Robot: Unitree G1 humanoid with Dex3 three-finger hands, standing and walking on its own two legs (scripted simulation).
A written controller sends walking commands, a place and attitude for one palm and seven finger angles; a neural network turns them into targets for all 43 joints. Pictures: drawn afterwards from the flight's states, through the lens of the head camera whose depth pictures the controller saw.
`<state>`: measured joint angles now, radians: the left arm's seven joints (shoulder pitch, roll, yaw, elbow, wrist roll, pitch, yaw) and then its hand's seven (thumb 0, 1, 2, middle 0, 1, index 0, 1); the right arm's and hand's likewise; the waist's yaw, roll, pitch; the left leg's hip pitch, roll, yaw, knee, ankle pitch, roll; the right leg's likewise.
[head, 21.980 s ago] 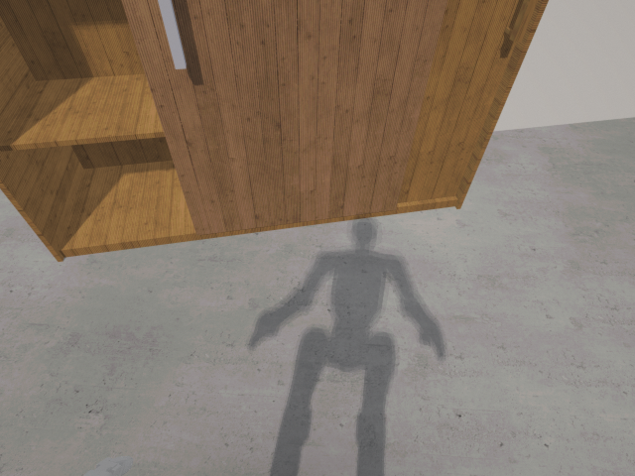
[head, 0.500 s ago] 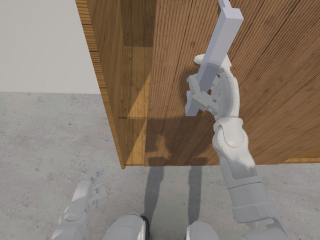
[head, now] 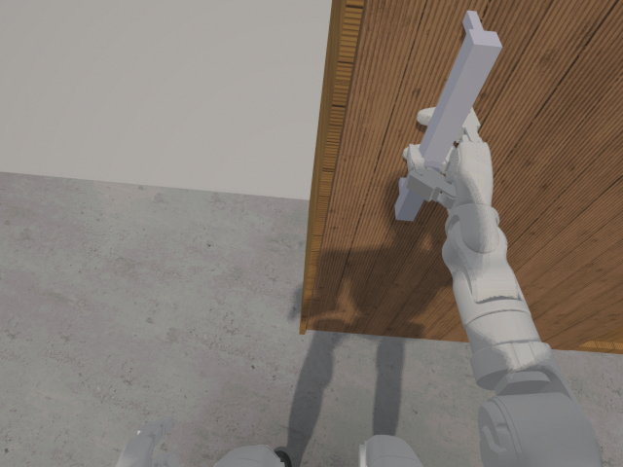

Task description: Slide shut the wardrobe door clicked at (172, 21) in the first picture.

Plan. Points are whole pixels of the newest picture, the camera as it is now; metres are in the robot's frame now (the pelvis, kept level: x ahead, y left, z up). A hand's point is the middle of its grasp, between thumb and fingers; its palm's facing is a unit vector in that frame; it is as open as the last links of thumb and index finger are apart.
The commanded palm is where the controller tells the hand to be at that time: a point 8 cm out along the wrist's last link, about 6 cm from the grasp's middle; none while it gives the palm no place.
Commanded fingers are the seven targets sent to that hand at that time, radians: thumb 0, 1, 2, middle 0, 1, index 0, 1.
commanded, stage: step sideways, sliding the door along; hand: right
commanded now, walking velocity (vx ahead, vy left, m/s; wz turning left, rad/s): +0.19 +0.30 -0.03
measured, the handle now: (432, 133) +0.49 -0.12 +0.15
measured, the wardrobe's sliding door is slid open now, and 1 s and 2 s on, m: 0.00 0.00 0.00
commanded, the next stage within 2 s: stop walking and hold the door there in 0.16 s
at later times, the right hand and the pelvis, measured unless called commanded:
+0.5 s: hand (413, 168) +0.44 -0.10 +0.13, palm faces +0.36 +0.89 -0.29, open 6.8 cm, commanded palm +0.40 -0.14 +0.13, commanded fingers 0.00 -0.90 -0.90 0.45 1.40 0.45 1.40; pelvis +0.04 +0.17 -0.03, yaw +1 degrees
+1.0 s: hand (413, 165) +0.45 -0.10 +0.13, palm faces +0.37 +0.90 -0.23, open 6.2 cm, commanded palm +0.41 -0.14 +0.13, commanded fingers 0.00 -0.90 -0.90 0.45 1.40 0.45 1.40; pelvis +0.05 +0.16 +0.01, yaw +4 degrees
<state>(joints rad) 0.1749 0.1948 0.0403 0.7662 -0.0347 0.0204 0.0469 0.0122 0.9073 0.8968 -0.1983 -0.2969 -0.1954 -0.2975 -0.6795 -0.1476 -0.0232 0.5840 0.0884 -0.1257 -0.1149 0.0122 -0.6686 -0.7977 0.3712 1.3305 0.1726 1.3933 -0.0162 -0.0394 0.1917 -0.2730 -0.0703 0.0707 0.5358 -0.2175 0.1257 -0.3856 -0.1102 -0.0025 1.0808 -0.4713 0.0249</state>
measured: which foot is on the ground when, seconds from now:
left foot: down 0.00-0.16, up 0.18-0.46, down 0.48-0.82, up 0.84-1.00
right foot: up 0.00-0.14, down 0.16-0.48, up 0.50-0.78, down 0.80-1.00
